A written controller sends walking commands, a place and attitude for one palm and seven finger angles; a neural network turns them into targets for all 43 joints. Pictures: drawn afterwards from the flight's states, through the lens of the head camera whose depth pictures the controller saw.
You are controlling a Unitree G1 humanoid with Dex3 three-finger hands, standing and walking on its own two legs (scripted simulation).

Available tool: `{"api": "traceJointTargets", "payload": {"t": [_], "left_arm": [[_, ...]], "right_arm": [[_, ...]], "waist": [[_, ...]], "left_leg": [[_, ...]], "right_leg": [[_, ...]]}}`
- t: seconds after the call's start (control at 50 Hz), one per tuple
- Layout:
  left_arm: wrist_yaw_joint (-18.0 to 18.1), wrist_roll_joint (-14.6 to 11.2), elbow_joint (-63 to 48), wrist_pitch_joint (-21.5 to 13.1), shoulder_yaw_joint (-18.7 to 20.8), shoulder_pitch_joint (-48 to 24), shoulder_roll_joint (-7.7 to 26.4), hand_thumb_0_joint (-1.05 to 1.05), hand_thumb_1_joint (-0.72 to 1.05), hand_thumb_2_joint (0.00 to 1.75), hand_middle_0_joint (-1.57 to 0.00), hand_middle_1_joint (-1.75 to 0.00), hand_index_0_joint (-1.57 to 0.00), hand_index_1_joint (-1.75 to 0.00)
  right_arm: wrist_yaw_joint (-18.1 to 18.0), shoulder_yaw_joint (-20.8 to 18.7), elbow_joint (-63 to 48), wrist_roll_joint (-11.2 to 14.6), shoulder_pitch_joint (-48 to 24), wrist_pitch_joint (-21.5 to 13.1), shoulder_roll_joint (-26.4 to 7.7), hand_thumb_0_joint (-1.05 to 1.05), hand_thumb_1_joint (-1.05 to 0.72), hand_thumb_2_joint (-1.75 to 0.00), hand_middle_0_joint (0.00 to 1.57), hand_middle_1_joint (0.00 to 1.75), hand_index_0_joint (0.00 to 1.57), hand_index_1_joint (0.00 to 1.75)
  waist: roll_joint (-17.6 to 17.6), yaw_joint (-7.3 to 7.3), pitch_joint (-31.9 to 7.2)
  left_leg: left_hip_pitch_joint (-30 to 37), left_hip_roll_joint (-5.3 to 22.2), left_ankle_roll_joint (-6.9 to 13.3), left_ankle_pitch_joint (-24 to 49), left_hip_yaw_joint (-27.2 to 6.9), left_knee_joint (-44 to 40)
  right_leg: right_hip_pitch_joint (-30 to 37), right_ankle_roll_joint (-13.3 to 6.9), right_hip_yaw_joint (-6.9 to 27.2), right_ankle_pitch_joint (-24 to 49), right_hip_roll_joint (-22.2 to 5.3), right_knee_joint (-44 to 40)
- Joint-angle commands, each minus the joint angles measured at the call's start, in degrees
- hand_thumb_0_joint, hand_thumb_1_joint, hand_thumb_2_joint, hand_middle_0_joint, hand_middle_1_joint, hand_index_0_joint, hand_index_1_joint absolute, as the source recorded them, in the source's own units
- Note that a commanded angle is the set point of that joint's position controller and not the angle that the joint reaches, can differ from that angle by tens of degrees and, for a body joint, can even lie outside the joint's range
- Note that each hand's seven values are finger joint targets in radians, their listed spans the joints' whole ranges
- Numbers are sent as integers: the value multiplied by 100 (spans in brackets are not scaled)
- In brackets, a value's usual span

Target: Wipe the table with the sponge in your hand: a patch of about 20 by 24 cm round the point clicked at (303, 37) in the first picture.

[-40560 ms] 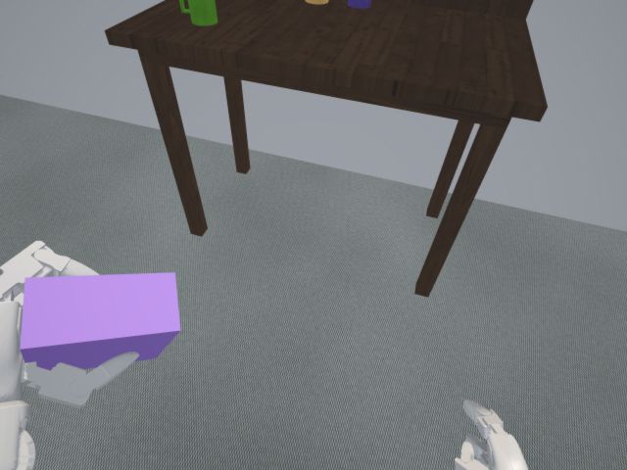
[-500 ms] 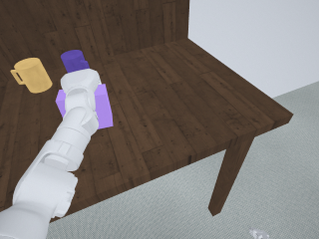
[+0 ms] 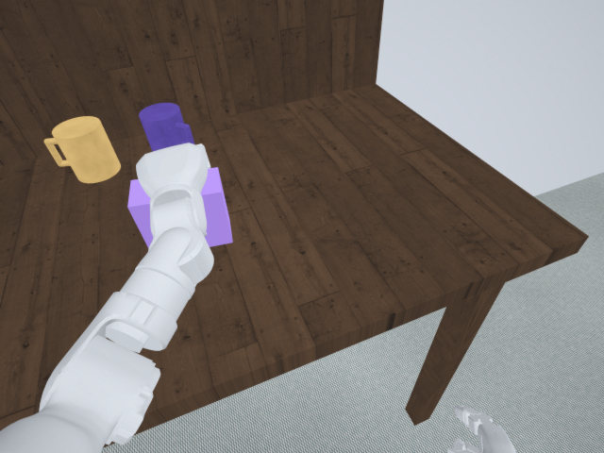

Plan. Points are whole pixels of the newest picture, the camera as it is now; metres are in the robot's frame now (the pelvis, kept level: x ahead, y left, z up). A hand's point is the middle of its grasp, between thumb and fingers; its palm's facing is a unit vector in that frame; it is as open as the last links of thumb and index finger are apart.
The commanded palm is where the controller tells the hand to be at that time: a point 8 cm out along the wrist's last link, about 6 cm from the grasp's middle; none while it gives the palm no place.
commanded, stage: wipe back along the third lane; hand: left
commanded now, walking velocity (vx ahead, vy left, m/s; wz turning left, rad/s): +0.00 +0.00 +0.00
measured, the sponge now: (188, 222) +0.41 +0.21 +0.11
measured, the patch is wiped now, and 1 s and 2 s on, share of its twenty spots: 1.00 1.00 1.00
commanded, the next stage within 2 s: slide back across to the middle lane in 1.30 s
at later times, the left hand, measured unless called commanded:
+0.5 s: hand (188, 217) +0.37 +0.18 +0.16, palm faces +0.19 -0.12 -0.98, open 10.1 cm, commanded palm +0.31 +0.16 +0.17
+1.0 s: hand (201, 246) +0.32 +0.15 +0.16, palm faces +0.25 -0.17 -0.95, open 10.0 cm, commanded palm +0.26 +0.14 +0.17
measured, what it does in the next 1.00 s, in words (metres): stands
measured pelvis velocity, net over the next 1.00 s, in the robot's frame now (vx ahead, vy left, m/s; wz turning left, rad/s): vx -0.01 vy -0.03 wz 0.00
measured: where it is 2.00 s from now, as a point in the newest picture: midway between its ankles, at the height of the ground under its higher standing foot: outside the picture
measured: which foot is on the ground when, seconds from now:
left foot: down 0.00-1.00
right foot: down 0.00-1.00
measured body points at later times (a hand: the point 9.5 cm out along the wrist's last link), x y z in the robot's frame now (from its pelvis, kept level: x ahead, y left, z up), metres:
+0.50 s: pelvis +0.01 +0.00 +0.00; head -0.02 -0.03 +0.44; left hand +0.36 +0.18 +0.21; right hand +0.26 -0.19 -0.08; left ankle -0.02 +0.10 -0.74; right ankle -0.02 -0.10 -0.74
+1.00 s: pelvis -0.01 -0.03 -0.01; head -0.06 -0.07 +0.44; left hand +0.30 +0.15 +0.21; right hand +0.24 -0.23 -0.07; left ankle -0.02 +0.10 -0.74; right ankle -0.02 -0.10 -0.74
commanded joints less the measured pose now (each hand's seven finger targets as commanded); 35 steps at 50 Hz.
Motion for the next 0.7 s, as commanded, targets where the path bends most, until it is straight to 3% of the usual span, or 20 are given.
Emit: {"api": "traceJointTargets", "payload": {"t": [0.0, 0.02, 0.04, 0.12, 0.24, 0.3, 0.42, 0.48, 0.52, 0.6, 0.62, 0.66, 0.68], "left_arm": [[-299, -172, -356, 623, -132, -1011, 233, 0, 10, 130, -120, -160, -120, -160], [-353, -260, -464, 667, -232, -1129, 59, 0, 10, 130, -120, -160, -120, -160], [-379, -212, -372, 729, -189, -937, 141, 0, 10, 130, -120, -160, -120, -160], [-554, -242, -1058, 743, -332, -422, -99, 0, 10, 130, -120, -160, -120, -160], [-679, -243, -1551, 808, -507, -98, -216, 0, 10, 130, -120, -160, -120, -160], [-686, -265, -1998, 820, -605, 227, -303, 0, 10, 130, -120, -160, -120, -160], [-667, -425, -2777, 821, -496, 938, -285, 0, 10, 130, -120, -160, -120, -160], [-667, -410, -3126, 837, -769, 1035, -473, 0, 10, 130, -120, -160, -120, -160], [-630, -449, -3319, 831, -555, 1127, -281, 0, 10, 130, -120, -160, -120, -160], [-575, -448, -3604, 842, -685, 1242, -327, 0, 10, 130, -120, -160, -120, -160], [-524, -480, -3596, 831, -447, 1255, -136, 0, 10, 130, -120, -160, -120, -160], [-468, -457, -3477, 855, -452, 1215, -117, 0, 10, 130, -120, -160, -120, -160], [-472, -468, -3521, 859, -610, 1188, -273, 0, 10, 130, -120, -160, -120, -160]], "right_arm": [[43, -138, -995, 24, -1409, -178, -592, 0, -90, -90, 20, 30, 20, 30], [45, -124, -1046, 34, -1489, -182, -562, 0, -90, -90, 20, 30, 20, 30], [62, -134, -998, 26, -1451, -169, -595, 0, -90, -90, 20, 30, 20, 30], [156, -95, -1226, 9, -1636, -138, -520, 0, -90, -90, 20, 30, 20, 30], [269, -34, -1300, 27, -1769, -80, -490, 0, -90, -90, 20, 30, 20, 30], [334, -7, -1375, 23, -1844, -53, -445, 0, -90, -90, 20, 30, 20, 30], [424, -18, -1498, 29, -1946, -8, -440, 0, -90, -90, 20, 30, 20, 30], [455, -22, -1529, 37, -1975, 49, -433, 0, -90, -90, 20, 30, 20, 30], [462, -30, -1533, 43, -1994, 76, -457, 0, -90, -90, 20, 30, 20, 30], [464, -13, -1577, 51, -2046, 130, -429, 0, -90, -90, 20, 30, 20, 30], [443, -21, -1560, 49, -2034, 140, -449, 0, -90, -90, 20, 30, 20, 30], [401, 1, -1535, 67, -2041, 145, -434, 0, -90, -90, 20, 30, 20, 30], [398, 14, -1555, 69, -2058, 151, -423, 0, -90, -90, 20, 30, 20, 30]], "waist": [[-735, 86, -730], [-776, 76, -750], [-877, 67, -751], [-837, 150, -1210], [-839, 130, -705], [-625, 198, -733], [-830, 264, -797], [-827, 224, -689], [-889, 231, -651], [-827, 255, -558], [-906, 252, -471], [-949, 228, -354], [-862, 225, -323]], "left_leg": [[355, 72, 24, 1345, 37, -204], [366, 78, 34, 1386, -6, -211], [425, 85, 32, 1419, -8, -161], [560, 70, 32, 2056, -17, 28], [539, 106, 12, 2073, -36, 120], [597, 110, -9, 2230, -48, 163], [512, 127, 12, 2298, -66, 239], [538, 136, 20, 2140, -56, 248], [482, 156, 20, 1974, -73, 222], [451, 123, 20, 1655, -40, 193], [405, 152, 25, 1504, -68, 159], [357, 143, 11, 1310, -35, 143], [339, 116, 16, 1234, -26, 132]], "right_leg": [[491, -186, -223, 1379, -56, -144], [497, -204, -262, 1406, -52, -119], [496, -196, -261, 1449, -38, -80], [862, -225, -276, 2275, -53, 168], [666, -235, -314, 2306, -21, 250], [686, -267, -327, 2390, -19, 318], [906, -275, -283, 2637, -12, 399], [779, -262, -292, 2437, -8, 402], [784, -277, -249, 2318, 6, 383], [706, -264, -224, 1936, 5, 353], [663, -274, -204, 1769, 22, 315], [586, -255, -172, 1532, 10, 272], [559, -248, -163, 1431, 6, 248]]}}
